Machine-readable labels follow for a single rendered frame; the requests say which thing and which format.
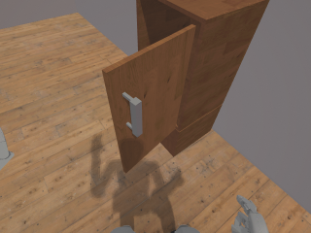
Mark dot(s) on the robot right shin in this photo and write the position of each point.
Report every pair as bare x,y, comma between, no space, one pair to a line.
183,225

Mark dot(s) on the right robot hand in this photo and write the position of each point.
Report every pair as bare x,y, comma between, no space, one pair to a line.
253,222

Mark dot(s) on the left robot hand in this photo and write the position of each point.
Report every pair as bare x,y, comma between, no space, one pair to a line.
5,154

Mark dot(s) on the handle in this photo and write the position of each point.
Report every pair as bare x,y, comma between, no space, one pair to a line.
136,115

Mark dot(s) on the cupboard door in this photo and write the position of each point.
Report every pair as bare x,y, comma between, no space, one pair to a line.
156,75

